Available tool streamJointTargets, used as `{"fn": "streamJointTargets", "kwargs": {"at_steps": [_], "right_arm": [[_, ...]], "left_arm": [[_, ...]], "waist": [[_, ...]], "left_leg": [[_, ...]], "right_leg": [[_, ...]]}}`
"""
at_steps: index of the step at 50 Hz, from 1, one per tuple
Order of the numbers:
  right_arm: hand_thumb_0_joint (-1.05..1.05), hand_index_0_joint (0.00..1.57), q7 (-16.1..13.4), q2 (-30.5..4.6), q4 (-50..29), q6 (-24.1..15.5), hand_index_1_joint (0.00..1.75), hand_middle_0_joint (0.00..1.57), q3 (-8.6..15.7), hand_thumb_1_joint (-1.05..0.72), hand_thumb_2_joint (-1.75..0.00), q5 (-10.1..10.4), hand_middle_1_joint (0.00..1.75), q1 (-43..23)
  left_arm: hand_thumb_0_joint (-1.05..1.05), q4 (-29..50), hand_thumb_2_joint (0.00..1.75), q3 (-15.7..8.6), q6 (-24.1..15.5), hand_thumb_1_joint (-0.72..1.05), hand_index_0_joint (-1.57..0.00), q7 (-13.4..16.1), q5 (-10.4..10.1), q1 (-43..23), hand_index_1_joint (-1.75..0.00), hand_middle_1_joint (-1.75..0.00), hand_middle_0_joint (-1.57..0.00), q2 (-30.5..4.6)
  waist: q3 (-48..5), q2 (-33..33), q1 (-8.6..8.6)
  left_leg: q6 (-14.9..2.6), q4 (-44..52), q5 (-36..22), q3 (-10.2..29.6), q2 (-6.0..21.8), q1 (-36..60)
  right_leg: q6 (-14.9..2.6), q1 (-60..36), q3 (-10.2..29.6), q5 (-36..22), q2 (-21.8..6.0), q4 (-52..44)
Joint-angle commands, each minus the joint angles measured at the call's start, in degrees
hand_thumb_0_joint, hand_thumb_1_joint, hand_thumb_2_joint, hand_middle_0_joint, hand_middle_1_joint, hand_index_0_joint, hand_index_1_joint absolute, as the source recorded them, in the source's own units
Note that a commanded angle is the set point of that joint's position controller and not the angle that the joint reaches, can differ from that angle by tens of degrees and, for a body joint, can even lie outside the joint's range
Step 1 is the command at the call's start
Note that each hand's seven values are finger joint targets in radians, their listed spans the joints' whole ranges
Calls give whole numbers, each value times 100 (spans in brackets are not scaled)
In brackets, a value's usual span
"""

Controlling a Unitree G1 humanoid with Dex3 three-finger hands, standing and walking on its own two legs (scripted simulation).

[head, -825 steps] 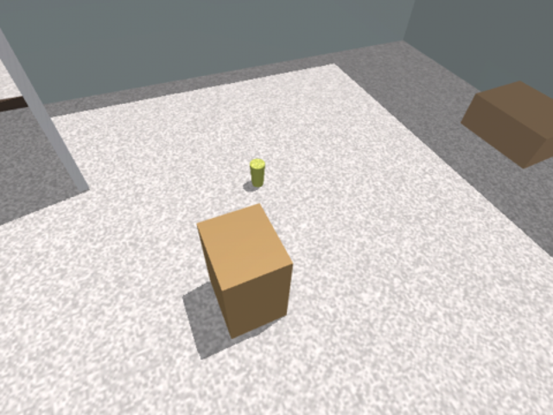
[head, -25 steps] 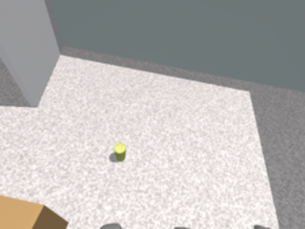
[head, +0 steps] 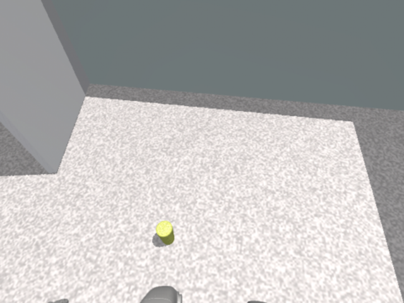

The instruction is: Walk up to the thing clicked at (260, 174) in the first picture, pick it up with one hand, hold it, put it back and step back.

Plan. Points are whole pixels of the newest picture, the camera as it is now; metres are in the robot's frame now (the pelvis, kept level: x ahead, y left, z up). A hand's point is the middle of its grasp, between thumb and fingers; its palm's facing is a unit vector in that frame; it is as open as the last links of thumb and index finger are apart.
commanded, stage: walk up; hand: left
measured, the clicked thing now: (166, 234) +0.49 +0.22 -0.70
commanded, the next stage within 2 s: none
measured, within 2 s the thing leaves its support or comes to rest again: neither
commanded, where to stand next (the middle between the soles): +0.16 +0.02 m, yaw +0 degrees
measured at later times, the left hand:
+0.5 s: hand out of the picture +0.12 +0.28 -0.16, palm faces -0.04 -0.94 -0.34, open 7.4 cm
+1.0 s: hand (90, 278) +0.19 +0.27 -0.14, palm faces -0.02 -0.94 -0.34, open 7.4 cm
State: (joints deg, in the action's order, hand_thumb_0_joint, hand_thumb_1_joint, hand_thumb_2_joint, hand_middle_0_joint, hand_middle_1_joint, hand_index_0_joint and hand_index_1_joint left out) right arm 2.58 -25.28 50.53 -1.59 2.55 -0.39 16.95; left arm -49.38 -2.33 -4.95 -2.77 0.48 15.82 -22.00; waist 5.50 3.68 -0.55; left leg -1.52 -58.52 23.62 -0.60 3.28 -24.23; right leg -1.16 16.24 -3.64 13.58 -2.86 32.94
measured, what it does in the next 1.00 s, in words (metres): steps on the spot: left foot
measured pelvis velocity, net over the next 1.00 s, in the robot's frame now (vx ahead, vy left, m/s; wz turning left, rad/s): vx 0.09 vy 0.02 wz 0.00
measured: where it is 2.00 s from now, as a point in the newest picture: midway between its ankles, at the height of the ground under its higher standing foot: outside the picture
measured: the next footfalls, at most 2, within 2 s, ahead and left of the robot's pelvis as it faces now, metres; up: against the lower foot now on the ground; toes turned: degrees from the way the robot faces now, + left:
left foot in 0.20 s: +0.18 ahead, +0.15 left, +0.00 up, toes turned +3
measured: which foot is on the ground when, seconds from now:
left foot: up 0.00-0.18, down 0.20-1.00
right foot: down 0.00-1.00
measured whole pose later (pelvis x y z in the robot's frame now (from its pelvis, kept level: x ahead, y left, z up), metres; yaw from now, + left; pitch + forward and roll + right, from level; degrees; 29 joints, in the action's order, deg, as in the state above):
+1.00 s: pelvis +0.09 +0.02 +0.02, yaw +0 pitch -3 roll +0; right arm 0.8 -20.7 67.2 -0.3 -0.3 -0.3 2.9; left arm -65.8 -0.5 -0.7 -0.8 0.5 3.0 -20.2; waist 3.6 0.4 0.5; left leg 1.2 -20.6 6.5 -2.3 2.9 -11.2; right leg 1.2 3.5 -2.1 13.4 -1.5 19.7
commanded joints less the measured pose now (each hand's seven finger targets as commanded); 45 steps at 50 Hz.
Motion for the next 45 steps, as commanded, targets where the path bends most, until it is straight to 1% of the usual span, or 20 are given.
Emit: {"fn": "streamJointTargets", "kwargs": {"at_steps": [1,4,6,8,9,10,11,12,14,16,17,18,19,20,22,24,26,27,32,45], "right_arm": [[0,20,2,-850,-300,-103,30,20,348,-90,-90,-38,30,318],[0,20,-72,-646,-238,-84,30,20,282,-90,-90,-26,30,86],[0,20,-122,-617,-153,-97,30,20,285,-90,-90,1,30,-77],[0,20,-182,-711,-8,-147,30,20,302,-90,-90,3,30,117],[0,20,-219,-928,21,-163,30,20,352,-90,-90,-42,30,141],[0,20,-251,-1270,-59,-191,30,20,391,-90,-90,-83,30,26],[0,20,-255,-1412,-182,-193,30,20,344,-90,-90,34,30,-354],[0,20,-253,-1433,-128,-152,30,20,362,-90,-90,14,30,-570],[0,20,-279,-1298,-134,-91,30,20,277,-90,-90,-18,30,-1029],[0,20,-256,-1126,-56,-46,30,20,190,-90,-90,22,30,-1302],[0,20,-233,-940,-4,-12,30,20,120,-90,-90,52,30,-1280],[0,20,-221,-764,36,14,30,20,72,-90,-90,88,30,-1271],[0,20,-212,-814,156,28,30,20,78,-90,-90,102,30,-1196],[0,20,-215,-872,274,7,30,20,91,-90,-90,80,30,-1176],[0,20,-204,-897,385,-38,30,20,69,-90,-90,58,30,-1424],[0,20,-207,-824,497,-68,30,20,11,-90,-90,84,30,-1530],[0,20,-229,-777,637,-95,30,20,-16,-90,-90,105,30,-1496],[0,20,-235,-797,702,-88,30,20,1,-90,-90,112,30,-1520],[0,20,-249,-778,930,-39,30,20,8,-90,-90,95,30,-1726],[0,20,-246,-689,1290,-16,30,20,-51,-90,-90,39,30,-1779]], "left_arm": [[0,373,90,-449,-75,90,-20,195,14,293,-30,-30,-20,-1709],[0,402,90,-323,-30,90,-20,256,10,87,-30,-30,-20,-1563],[0,331,90,-282,41,90,-20,302,-29,-30,-30,-30,-20,-1551],[0,364,90,-203,126,90,-20,329,-80,-260,-30,-30,-20,-1439],[0,334,90,-112,176,90,-20,331,-109,-209,-30,-30,-20,-1250],[0,329,90,-38,220,90,-20,330,-162,18,-30,-30,-20,-950],[0,126,90,-43,323,90,-20,373,-230,243,-30,-30,-20,-1064],[0,-85,90,-96,373,90,-20,417,-169,178,-30,-30,-20,-1269],[0,-334,90,-129,377,90,-20,401,-129,259,-30,-30,-20,-1306],[0,-650,90,-117,307,90,-20,375,-95,464,-30,-30,-20,-1222],[0,-725,90,-134,273,90,-20,380,-40,385,-30,-30,-20,-1238],[0,-657,90,-126,251,90,-20,380,2,48,-30,-30,-20,-1408],[0,-579,90,-120,250,90,-20,347,17,-402,-30,-30,-20,-1499],[0,-560,90,-89,244,90,-20,325,-3,-641,-30,-30,-20,-1431],[0,-752,90,-14,231,90,-20,326,-56,-531,-30,-30,-20,-1227],[0,-894,90,-15,194,90,-20,330,-43,-551,-30,-30,-20,-1238],[0,-935,90,-28,177,90,-20,335,-63,-732,-30,-30,-20,-1264],[0,-992,90,-24,182,90,-20,340,-76,-790,-30,-30,-20,-1253],[0,-1148,90,4,250,90,-20,345,-76,-1036,-30,-30,-20,-1148],[0,-1333,90,-32,325,90,-20,309,-51,-1441,-30,-30,-20,-1129]], "waist": [[-196,-1471,-54],[-401,-1339,-24],[-537,-1214,12],[-706,-890,202],[-706,-441,234],[-888,526,109],[-970,521,-11],[-844,546,3],[-676,754,-124],[-694,851,-256],[-663,629,-247],[-603,125,-95],[-398,-75,116],[-413,-43,165],[-624,126,26],[-827,-206,15],[-946,-284,53],[-909,-263,71],[-912,-364,55],[-707,-452,52]], "left_leg": [[124,906,-343,-6,178,-461],[178,1641,-996,-148,111,357],[110,2002,-1424,-250,-70,816],[-5,2666,-2024,-282,-213,1562],[-111,2915,-2378,139,103,1824],[-418,3370,-2564,1430,1120,1904],[-1073,3695,-2132,2269,1713,1438],[-1198,3810,-1433,2398,1694,1048],[-946,3793,-718,1783,1298,584],[-548,3459,-805,1150,906,350],[-357,3334,-704,1051,817,186],[-168,3230,-355,842,574,298],[-63,3363,60,729,386,698],[-66,3436,-76,784,447,1019],[-149,3534,-497,906,601,1123],[-176,3346,-1442,705,556,1280],[-104,3193,-2449,458,473,1620],[-91,3208,-2608,441,467,1638],[-93,3481,-2594,430,511,1784],[94,4000,-2321,341,443,1839]], "right_leg": [[-1166,-273,1173,-652,-1133,-1481],[-1066,113,716,-2211,-1142,-953],[-957,247,573,-2576,-1067,-477],[-691,556,481,-1878,-870,219],[-442,916,404,-972,-637,495],[-118,1087,135,217,-115,1144],[-16,672,204,1621,186,1418],[-29,483,418,2063,22,1624],[-59,209,438,1652,-103,1210],[-66,-346,261,547,-26,91],[-105,-539,495,273,-129,-289],[-219,-208,1009,651,-426,-728],[-291,377,1225,1045,-535,-845],[-257,465,1030,975,-460,-748],[-146,83,701,452,-268,-705],[-118,-246,719,-294,-324,-859],[-101,-348,775,-1042,-447,-859],[-78,-384,729,-1167,-450,-901],[-25,-584,638,-1012,-464,-1195],[23,-829,663,-761,-508,-1794]]}}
